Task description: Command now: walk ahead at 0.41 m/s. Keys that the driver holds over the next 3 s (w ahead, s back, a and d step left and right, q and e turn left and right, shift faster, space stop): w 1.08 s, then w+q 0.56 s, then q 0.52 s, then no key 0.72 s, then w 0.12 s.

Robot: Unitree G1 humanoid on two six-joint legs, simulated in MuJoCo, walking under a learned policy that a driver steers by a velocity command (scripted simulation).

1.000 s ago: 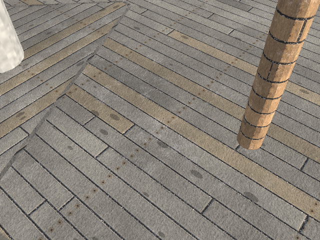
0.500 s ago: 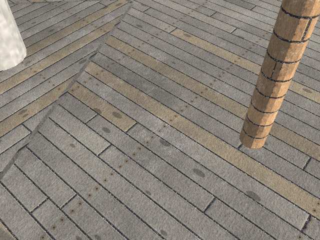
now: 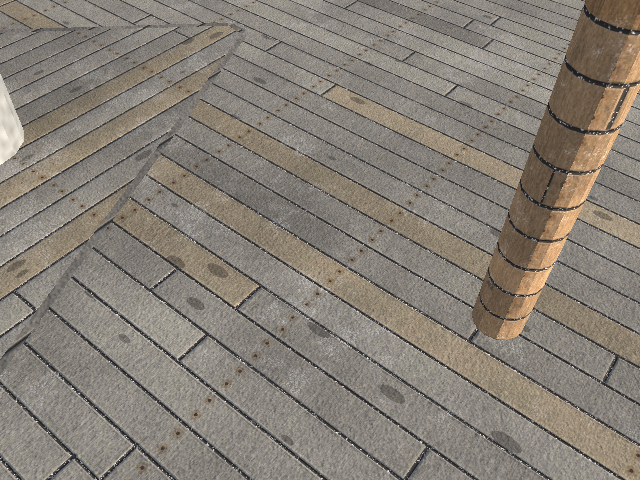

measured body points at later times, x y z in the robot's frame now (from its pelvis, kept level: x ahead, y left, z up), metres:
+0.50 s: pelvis +0.27 -0.06 +0.01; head +0.28 -0.07 +0.46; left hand +0.29 +0.20 -0.13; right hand +0.39 -0.33 -0.12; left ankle +0.33 +0.11 -0.65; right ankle +0.28 -0.14 -0.74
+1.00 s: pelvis +0.56 +0.01 +0.00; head +0.58 +0.02 +0.45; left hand +0.64 +0.28 -0.13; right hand +0.63 -0.26 -0.12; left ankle +0.59 +0.09 -0.74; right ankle +0.56 -0.15 -0.65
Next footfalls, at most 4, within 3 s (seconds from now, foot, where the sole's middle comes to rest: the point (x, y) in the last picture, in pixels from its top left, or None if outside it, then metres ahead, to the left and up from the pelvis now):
0.26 right None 0.32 -0.14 -0.78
0.80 left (272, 437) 0.63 0.09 -0.78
1.34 right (364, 312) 0.95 -0.14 -0.78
1.86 left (245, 263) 1.12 0.17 -0.78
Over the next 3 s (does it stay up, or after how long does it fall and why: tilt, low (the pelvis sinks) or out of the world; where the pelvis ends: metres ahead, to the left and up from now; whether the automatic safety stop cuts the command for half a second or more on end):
stays up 1.11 0.08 -0.01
